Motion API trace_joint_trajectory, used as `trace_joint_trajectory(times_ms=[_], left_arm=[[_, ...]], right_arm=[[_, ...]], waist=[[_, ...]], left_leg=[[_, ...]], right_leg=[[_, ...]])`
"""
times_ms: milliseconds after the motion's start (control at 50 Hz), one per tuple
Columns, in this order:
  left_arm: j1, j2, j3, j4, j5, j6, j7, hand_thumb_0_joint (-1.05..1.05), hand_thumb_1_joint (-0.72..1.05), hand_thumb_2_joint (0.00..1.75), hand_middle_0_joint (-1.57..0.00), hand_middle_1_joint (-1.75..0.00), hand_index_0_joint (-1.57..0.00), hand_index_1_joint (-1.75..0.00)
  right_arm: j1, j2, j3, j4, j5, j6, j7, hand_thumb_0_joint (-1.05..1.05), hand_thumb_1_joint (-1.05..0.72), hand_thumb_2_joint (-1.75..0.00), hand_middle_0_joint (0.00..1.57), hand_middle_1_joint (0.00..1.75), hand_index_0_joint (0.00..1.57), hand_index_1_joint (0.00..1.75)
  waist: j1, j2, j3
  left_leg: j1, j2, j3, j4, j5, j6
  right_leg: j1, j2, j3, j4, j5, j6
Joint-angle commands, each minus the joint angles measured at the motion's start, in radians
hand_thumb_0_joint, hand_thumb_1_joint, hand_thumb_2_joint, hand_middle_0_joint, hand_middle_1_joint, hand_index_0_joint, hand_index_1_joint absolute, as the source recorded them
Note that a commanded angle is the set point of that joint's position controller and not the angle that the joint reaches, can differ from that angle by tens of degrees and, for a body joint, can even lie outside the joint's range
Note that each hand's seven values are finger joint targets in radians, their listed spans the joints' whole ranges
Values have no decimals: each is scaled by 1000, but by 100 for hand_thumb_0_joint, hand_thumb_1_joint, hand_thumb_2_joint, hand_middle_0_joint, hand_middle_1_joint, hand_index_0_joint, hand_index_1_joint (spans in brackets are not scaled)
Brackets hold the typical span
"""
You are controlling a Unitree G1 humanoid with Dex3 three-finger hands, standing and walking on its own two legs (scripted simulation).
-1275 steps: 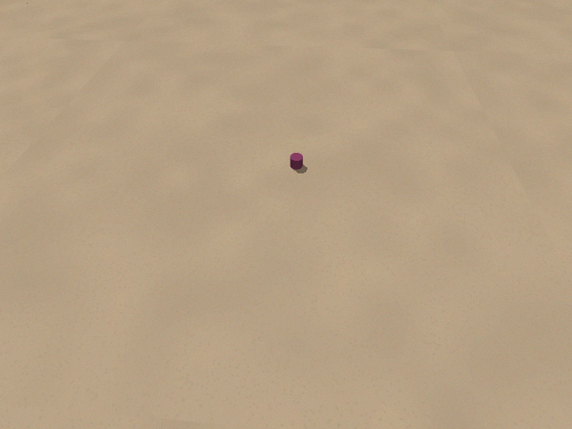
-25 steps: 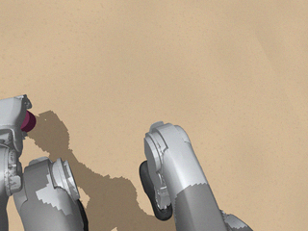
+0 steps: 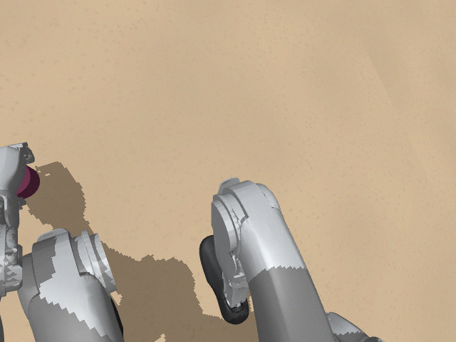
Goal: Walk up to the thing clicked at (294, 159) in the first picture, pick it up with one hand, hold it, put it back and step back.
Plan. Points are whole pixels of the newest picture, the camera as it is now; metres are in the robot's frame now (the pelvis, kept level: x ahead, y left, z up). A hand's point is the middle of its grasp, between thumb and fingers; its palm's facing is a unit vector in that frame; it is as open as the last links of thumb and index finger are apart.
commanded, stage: open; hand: left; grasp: from above
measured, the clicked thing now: (14, 180) +0.43 +0.26 -0.26
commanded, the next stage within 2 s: withdraw in 1.08 s
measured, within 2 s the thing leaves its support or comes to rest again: rests again in 0.08 s
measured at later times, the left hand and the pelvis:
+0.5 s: hand (7, 185) +0.41 +0.26 -0.23, palm faces -0.43 -0.12 -0.89, open 11.6 cm; pelvis +0.00 +0.00 +0.00, yaw -1 degrees
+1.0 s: hand (5, 185) +0.41 +0.26 -0.23, palm faces -0.43 -0.11 -0.89, open 13.5 cm; pelvis -0.01 +0.00 +0.01, yaw -1 degrees
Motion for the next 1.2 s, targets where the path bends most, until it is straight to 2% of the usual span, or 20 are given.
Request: trace_joint_trajectory(times_ms=[0, 40, 60, 100, 140, 180, 240, 300, 360, 440, 500, 540, 660, 760, 840, 900, 960, 1060, 1120, 1180], left_arm=[[-247, 103, 11, -67, 5, 24, 76, 0, 53, 63, -89, -67, -92, -64], [-249, 107, 30, -48, -2, 47, 88, 0, 54, 59, -89, -64, -92, -61], [-259, 93, 11, -51, -8, 57, 82, 0, 46, 62, -81, -67, -84, -64], [-270, 95, 26, -45, -23, 71, 81, 0, 30, 57, -65, -70, -68, -66], [-290, 84, 14, -81, -45, 72, 65, 0, 14, 58, -52, -72, -56, -68], [-275, 88, 8, -47, -60, 71, 43, 0, -2, 58, -45, -75, -49, -71], [-273, 81, -2, -52, -75, 61, 19, 0, -10, 65, -40, -79, -43, -76], [-237, 112, 10, -51, -81, 50, 6, 0, -20, 75, -34, -83, -36, -82], [-259, 106, -14, -66, -67, 34, -5, 0, -21, 80, -33, -89, -35, -87], [-232, 131, 7, -78, -51, 23, 15, 0, -28, 84, -27, -92, -28, -91], [-238, 107, -9, -76, -44, 23, 31, 0, -33, 85, -21, -97, -23, -95], [-246, 126, 2, -64, -40, 28, 37, 0, -35, 86, -18, -98, -21, -96], [-276, 109, -17, -69, -61, 41, 28, 0, -43, 93, -12, -103, -14, -101], [-258, 116, -21, -57, -73, 44, 11, 0, -48, 99, -8, -109, -9, -108], [-243, 129, -10, -64, -69, 40, 10, 0, -47, 103, -8, -111, -9, -109], [-253, 112, -22, -68, -60, 39, 14, 0, -47, 102, -8, -111, -9, -109], [-247, 139, -12, -85, -64, 39, 23, 0, -46, 102, -8, -112, -9, -110], [-247, 98, -29, -82, -74, 45, 21, 0, -44, 100, -8, -113, -10, -111], [-252, 106, -33, -81, -84, 46, 11, 0, -44, 102, -8, -115, -10, -112], [-244, 110, -24, -68, -83, 45, 7, 0, -53, 99, -6, -105, -7, -103]], right_arm=[[172, -317, -92, 5, 10, -16, 2, 0, -91, -90, 20, 30, 20, 30], [184, -331, -102, -5, 15, -16, 7, 0, -91, -91, 20, 30, 20, 30], [172, -325, -100, -10, 17, -24, 12, 0, -90, -90, 20, 30, 20, 30], [180, -333, -102, -12, 17, -28, 17, 0, -90, -90, 20, 30, 20, 30], [171, -319, -90, -16, 23, -43, 24, 0, -90, -90, 20, 30, 20, 30], [178, -331, -97, 2, 23, -46, 24, 0, -90, -90, 20, 30, 20, 30], [196, -315, -76, -11, 24, -43, 23, 0, -90, -90, 20, 30, 20, 30], [190, -323, -68, -7, 33, -43, 17, 0, -90, -90, 20, 30, 20, 30], [181, -322, -59, -24, 29, -42, 16, 0, -91, -90, 20, 30, 20, 30], [176, -328, -60, -22, 34, -33, 8, 0, -90, -90, 20, 30, 20, 30], [171, -327, -62, -28, 28, -30, 4, 0, -90, -90, 20, 30, 20, 30], [187, -324, -54, -33, 25, -25, 2, 0, -90, -90, 20, 30, 20, 30], [192, -330, -59, -31, 28, -38, -3, 0, -90, -90, 20, 30, 20, 30], [182, -330, -53, -38, 31, -45, -8, 0, -90, -90, 20, 30, 20, 30], [186, -333, -46, -39, 31, -42, -9, 0, -90, -90, 20, 30, 20, 30], [179, -326, -40, -49, 27, -44, -6, 0, -89, -90, 20, 30, 20, 30], [175, -332, -47, -34, 32, -39, -12, 0, -90, -90, 20, 30, 20, 30], [182, -327, -44, -42, 25, -49, -3, 0, -89, -90, 20, 30, 20, 30], [185, -334, -46, -40, 27, -53, -3, 0, -90, -90, 20, 30, 20, 30], [207, -335, -45, -39, 30, -54, -1, 0, -91, -90, 20, 30, 20, 30]], waist=[[-69, 377, -560], [-69, 387, -552], [-73, 386, -545], [-79, 395, -558], [-80, 403, -575], [-90, 395, -552], [-90, 351, -596], [-59, 373, -599], [-79, 369, -580], [-54, 394, -577], [-75, 375, -556], [-84, 362, -557], [-100, 343, -519], [-88, 341, -522], [-72, 381, -563], [-87, 386, -554], [-75, 399, -540], [-96, 370, -544], [-100, 370, -532], [-90, 370, -535]], left_leg=[[432, 6, 138, -277, 189, 37], [435, 9, 136, -295, 197, 33], [440, 9, 133, -283, 196, 32], [451, 10, 128, -291, 204, 31], [457, 12, 121, -288, 217, 31], [443, 12, 121, -281, 176, 38], [417, 8, 133, -270, 202, 48], [437, 9, 131, -278, 215, 44], [442, 9, 130, -277, 202, 44], [446, 12, 126, -300, 202, 38], [428, 12, 127, -293, 182, 39], [418, 11, 133, -285, 186, 43], [406, 13, 118, -297, 134, 43], [405, 12, 119, -297, 119, 42], [440, 14, 113, -305, 178, 35], [448, 14, 117, -293, 196, 35], [436, 14, 125, -306, 165, 35], [443, 14, 122, -284, 196, 37], [435, 14, 120, -294, 163, 38], [438, 11, 116, -304, 178, 37]], right_leg=[[334, 50, -147, -226, 218, -88], [345, 52, -142, -235, 221, -87], [330, 47, -144, -221, 226, -87], [343, 48, -146, -222, 233, -87], [339, 42, -151, -215, 243, -85], [333, 43, -150, -221, 214, -85], [396, 49, -144, -244, 242, -80], [395, 45, -143, -233, 248, -83], [385, 50, -151, -226, 243, -84], [380, 53, -151, -229, 233, -92], [364, 54, -153, -239, 221, -89], [378, 58, -149, -244, 227, -88], [345, 51, -149, -257, 170, -87], [348, 49, -145, -258, 157, -86], [364, 51, -154, -233, 215, -89], [365, 52, -158, -228, 243, -87], [373, 54, -145, -248, 207, -91], [375, 51, -155, -241, 243, -85], [370, 51, -153, -254, 208, -86], [365, 47, -157, -250, 217, -87]])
